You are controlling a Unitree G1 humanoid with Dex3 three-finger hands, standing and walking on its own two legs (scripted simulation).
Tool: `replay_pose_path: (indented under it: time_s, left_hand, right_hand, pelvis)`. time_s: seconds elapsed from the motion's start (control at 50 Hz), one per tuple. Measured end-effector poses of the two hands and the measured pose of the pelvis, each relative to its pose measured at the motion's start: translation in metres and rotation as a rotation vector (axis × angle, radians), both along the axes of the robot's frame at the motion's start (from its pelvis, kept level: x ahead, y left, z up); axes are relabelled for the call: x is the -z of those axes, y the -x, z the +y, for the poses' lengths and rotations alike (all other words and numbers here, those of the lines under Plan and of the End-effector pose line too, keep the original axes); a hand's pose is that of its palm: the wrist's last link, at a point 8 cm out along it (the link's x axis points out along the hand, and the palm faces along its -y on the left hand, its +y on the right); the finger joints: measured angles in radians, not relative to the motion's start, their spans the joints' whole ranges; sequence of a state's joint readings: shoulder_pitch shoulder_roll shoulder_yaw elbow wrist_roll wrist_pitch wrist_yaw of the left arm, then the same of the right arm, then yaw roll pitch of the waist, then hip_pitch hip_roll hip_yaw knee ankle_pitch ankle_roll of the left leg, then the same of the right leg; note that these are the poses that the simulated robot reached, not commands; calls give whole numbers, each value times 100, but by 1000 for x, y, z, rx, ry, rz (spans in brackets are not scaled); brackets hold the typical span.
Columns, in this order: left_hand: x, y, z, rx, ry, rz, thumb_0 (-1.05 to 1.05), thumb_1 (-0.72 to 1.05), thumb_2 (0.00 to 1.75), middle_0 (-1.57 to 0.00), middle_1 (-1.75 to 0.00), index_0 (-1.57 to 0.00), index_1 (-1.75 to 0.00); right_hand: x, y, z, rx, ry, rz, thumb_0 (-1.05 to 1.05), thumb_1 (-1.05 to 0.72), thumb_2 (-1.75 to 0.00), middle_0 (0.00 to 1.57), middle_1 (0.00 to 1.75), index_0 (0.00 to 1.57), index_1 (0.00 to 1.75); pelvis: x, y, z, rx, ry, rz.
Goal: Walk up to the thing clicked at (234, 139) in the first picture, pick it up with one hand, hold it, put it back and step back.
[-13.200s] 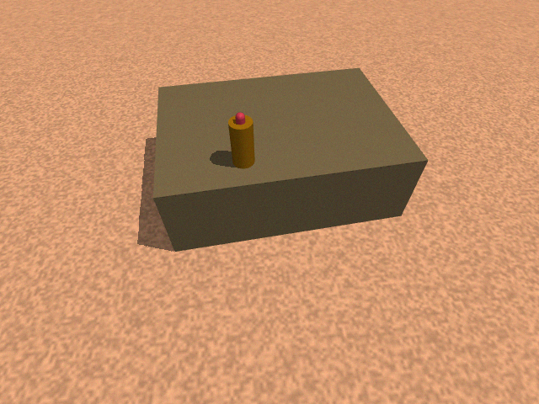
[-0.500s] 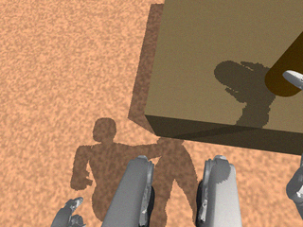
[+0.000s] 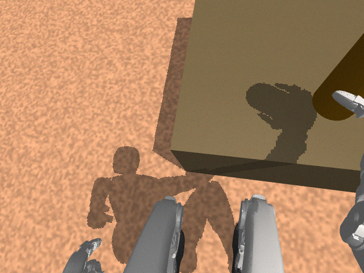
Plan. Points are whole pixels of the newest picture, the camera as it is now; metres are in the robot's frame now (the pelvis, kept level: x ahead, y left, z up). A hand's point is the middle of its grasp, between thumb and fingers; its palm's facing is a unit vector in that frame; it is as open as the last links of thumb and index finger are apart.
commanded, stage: settle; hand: right
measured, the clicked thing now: out of the picture +0.49 -0.30 +0.03
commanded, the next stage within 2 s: lift in 0.02 s
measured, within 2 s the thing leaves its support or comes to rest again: neither
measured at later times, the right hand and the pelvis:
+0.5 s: hand out of the picture +0.46 -0.30 +0.06, palm faces +0.37 +0.93 +0.00, open 12.0 cm; pelvis +0.01 +0.00 +0.04, yaw -1 degrees
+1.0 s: hand out of the picture +0.40 -0.26 +0.17, palm faces +0.37 +0.93 +0.00, open 12.0 cm; pelvis +0.02 +0.00 +0.13, yaw -5 degrees
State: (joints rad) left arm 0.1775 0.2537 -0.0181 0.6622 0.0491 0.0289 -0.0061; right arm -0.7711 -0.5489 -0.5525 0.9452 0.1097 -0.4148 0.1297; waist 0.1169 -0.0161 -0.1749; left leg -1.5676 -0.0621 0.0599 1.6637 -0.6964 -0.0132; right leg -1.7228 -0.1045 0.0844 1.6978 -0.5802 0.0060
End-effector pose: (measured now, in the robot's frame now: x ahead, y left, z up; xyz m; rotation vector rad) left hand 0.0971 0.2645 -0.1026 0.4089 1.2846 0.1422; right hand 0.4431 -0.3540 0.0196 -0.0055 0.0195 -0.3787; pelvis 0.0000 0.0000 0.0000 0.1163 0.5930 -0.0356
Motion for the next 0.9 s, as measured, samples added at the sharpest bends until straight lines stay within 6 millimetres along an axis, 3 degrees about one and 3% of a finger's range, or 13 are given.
replay_pose_path:
  time_s: [0.28, 0.42, 0.9]
  left_hand:
    - [-12, -5, -5, 16, 7, -8, 1, 92, 89, -20, -31, -22, -30]
    - [-24, -11, -7, 17, 20, -27, 1, 93, 89, -21, -32, -22, -30]
    - [-117, -53, -25, 29, 80, -209, 1, 90, 90, -20, -31, -21, -30]
  right_hand:
    - [-9, 7, 4, -7, 0, -4, -1, 61, -94, 64, 102, 64, 101]
    - [-25, 19, 10, -5, -3, -9, -1, 61, -94, 64, 102, 64, 102]
    - [-133, 77, 44, 6, 3, -21, -1, 61, -94, 63, 102, 63, 102]
  pelvis:
    - [-12, -1, -2, 8, 2, -12]
    - [-26, -4, -1, 13, 7, -32]
    - [-115, -20, -4, 55, 43, -218]
